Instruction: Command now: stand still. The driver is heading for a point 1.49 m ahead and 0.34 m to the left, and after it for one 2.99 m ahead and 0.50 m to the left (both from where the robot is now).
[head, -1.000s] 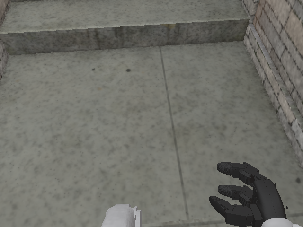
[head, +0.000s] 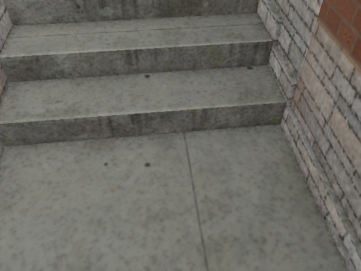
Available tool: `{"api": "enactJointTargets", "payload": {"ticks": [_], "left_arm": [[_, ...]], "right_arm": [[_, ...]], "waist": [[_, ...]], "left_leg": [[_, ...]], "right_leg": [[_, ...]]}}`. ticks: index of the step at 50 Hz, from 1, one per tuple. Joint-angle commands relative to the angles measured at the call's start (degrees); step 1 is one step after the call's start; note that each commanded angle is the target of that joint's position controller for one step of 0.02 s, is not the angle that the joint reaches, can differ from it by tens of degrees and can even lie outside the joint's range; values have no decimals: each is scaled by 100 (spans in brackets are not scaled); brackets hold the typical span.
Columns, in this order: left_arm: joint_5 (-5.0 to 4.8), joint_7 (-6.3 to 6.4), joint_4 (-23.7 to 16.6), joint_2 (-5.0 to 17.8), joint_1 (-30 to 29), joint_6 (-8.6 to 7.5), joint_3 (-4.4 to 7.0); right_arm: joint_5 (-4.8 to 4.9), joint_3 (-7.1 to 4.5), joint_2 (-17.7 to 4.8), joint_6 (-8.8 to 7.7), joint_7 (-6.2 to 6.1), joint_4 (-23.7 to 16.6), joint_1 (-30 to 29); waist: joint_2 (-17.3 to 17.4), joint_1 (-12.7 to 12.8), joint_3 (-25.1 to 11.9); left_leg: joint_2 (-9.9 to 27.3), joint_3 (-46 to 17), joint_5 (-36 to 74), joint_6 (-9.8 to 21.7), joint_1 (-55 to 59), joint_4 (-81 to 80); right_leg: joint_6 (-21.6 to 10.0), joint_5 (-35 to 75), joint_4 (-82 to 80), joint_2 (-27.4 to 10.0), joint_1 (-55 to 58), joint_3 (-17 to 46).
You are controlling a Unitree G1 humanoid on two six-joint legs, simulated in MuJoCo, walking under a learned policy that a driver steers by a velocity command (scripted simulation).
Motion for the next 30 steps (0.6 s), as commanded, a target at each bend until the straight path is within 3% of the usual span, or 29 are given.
{"api": "enactJointTargets", "payload": {"ticks": [1,20,21,30], "left_arm": [[-9,14,-211,490,200,-72,98],[-6,21,469,507,327,54,-11],[10,29,492,594,290,62,3],[7,43,856,516,341,112,-80]], "right_arm": [[-6,-61,-439,-40,-19,-218,132],[23,57,-492,-34,-37,330,273],[41,46,-539,-35,-59,350,249],[37,100,-479,-8,-82,645,400]], "waist": [[9,-11,178],[9,-5,388],[1,20,401],[14,6,504]], "left_leg": [[660,-767,544,60,173,-435],[754,-820,1076,96,440,-620],[738,-806,1026,88,409,-627],[738,-838,787,97,396,-764]], "right_leg": [[-236,759,-420,-587,-141,616],[-155,920,-504,-589,163,516],[-150,890,-551,-579,175,513],[-136,738,-615,-593,176,481]]}}
Keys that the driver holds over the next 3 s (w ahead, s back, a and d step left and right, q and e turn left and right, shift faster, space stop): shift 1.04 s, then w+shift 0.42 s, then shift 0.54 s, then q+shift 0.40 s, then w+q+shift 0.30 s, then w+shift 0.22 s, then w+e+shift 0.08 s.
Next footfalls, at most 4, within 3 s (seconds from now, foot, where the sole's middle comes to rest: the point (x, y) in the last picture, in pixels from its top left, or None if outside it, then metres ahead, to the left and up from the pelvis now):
1.46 right None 0.22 -0.17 -0.78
1.86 left None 0.54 -0.03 -0.78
2.26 right None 0.48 -0.21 -0.78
2.80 left None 0.48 0.11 -0.78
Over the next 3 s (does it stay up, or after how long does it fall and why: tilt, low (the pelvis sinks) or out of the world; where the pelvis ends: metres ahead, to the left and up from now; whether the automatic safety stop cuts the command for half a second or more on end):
stays up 0.55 0.11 -0.01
